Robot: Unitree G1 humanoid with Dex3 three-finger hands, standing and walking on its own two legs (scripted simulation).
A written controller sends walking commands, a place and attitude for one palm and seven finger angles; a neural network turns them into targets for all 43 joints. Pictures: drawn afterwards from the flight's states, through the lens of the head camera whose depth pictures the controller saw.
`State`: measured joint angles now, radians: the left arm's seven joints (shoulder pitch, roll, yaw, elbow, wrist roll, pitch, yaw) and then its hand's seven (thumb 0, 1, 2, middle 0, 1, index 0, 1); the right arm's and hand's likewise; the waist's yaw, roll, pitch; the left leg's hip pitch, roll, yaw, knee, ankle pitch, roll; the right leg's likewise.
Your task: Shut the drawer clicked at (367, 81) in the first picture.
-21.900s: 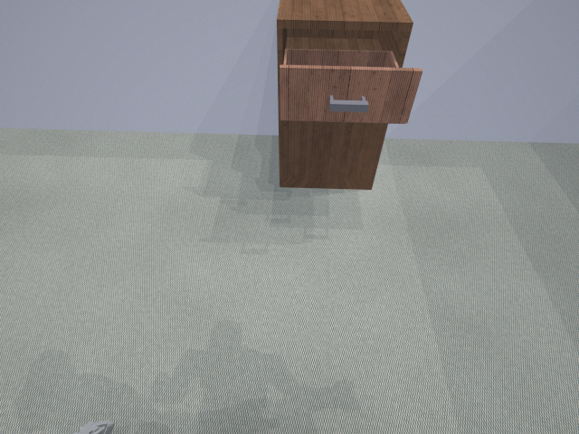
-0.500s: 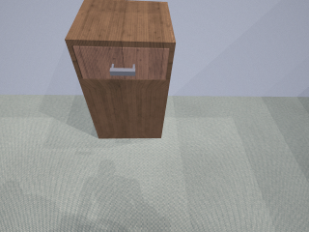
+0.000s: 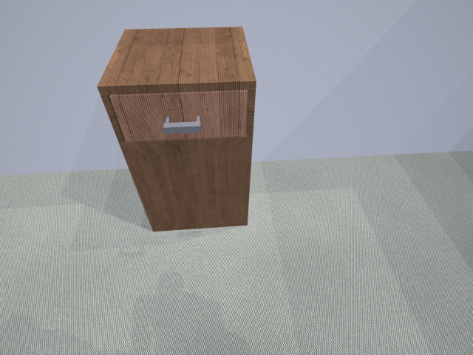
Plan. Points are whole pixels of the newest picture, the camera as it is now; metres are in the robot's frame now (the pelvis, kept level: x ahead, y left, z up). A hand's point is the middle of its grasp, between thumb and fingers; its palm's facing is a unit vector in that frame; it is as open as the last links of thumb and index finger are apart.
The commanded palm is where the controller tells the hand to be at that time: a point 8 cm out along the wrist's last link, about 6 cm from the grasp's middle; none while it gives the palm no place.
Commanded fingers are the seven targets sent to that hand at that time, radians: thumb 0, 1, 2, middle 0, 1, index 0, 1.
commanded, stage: let the arm hang, fingers relaxed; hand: left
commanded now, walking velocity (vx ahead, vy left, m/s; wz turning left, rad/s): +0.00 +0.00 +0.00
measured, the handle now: (182, 123) +0.80 +0.22 -0.09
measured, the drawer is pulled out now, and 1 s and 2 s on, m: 0.00 0.00 0.00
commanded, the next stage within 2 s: look to check the result in 0.16 s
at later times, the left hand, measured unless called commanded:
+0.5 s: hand out of the picture -0.03 +0.14 -0.17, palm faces +0.06 -0.98 -0.17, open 7.4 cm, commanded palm none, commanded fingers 0.00 0.90 0.90 -0.20 -0.30 -0.20 -0.30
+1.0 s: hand out of the picture +0.00 +0.12 -0.17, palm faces +0.06 -0.99 -0.16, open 7.4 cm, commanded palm none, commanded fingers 0.00 0.90 0.90 -0.20 -0.30 -0.20 -0.30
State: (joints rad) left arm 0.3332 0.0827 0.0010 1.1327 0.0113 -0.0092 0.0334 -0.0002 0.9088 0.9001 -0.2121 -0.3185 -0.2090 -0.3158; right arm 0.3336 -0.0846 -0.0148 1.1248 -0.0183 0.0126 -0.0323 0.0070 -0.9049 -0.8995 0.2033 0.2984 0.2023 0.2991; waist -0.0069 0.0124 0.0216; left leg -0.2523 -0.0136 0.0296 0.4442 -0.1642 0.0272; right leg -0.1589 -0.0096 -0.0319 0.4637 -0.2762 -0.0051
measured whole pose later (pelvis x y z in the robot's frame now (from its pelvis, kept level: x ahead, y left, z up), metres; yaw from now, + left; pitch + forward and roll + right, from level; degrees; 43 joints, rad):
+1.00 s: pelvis +0.03 -0.03 +0.00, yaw +0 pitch -2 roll +0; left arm 0.32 0.10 0.01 1.15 0.00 -0.02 0.04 0.00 0.91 0.90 -0.20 -0.30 -0.20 -0.30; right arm 0.30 -0.10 -0.01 1.15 -0.01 0.00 -0.05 0.01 -0.91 -0.90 0.20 0.30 0.20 0.30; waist 0.00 0.01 0.06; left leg -0.20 0.02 0.01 0.43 -0.20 -0.01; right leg -0.09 0.02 -0.05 0.42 -0.30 -0.04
